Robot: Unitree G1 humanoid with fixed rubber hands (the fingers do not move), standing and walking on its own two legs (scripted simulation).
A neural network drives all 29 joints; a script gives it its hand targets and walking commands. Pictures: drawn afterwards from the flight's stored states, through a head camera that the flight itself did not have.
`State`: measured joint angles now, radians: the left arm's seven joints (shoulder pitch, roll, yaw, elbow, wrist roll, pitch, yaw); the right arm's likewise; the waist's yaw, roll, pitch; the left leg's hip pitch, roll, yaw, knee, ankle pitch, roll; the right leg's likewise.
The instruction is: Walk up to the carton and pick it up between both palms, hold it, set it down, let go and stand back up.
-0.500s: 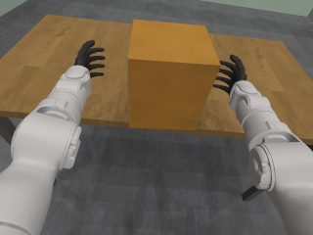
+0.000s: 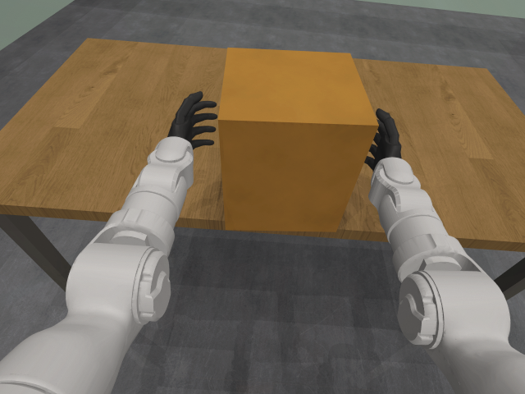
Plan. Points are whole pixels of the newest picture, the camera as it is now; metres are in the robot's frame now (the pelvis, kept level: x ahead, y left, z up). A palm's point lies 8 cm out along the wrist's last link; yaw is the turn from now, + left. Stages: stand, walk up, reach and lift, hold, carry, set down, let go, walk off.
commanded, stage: reach and lift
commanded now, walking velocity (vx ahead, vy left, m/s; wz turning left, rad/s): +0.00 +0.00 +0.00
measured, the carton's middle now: (285, 145) +0.52 -0.04 +0.10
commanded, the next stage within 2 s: none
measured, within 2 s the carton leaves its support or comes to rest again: leaves its support in 2.00 s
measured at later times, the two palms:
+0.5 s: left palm (185, 135) +0.46 +0.12 +0.16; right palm (383, 160) +0.43 -0.18 +0.15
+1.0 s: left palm (187, 145) +0.46 +0.12 +0.14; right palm (381, 163) +0.43 -0.18 +0.14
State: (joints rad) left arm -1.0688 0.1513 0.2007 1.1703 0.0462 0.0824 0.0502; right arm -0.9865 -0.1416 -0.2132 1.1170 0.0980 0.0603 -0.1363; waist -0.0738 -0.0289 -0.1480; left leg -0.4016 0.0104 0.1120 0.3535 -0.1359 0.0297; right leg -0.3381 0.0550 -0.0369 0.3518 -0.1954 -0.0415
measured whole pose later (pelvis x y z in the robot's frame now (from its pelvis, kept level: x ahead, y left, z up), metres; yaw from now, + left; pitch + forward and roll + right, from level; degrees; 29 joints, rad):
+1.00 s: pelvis -0.01 -0.01 +0.00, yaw +0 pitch +10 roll +0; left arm -1.11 0.11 0.39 1.19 0.18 0.08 0.08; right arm -1.01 -0.05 -0.39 1.08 -0.06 0.09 -0.19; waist -0.08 -0.04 -0.12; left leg -0.39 0.02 0.11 0.31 -0.10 0.03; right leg -0.32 0.06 -0.04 0.30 -0.16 -0.05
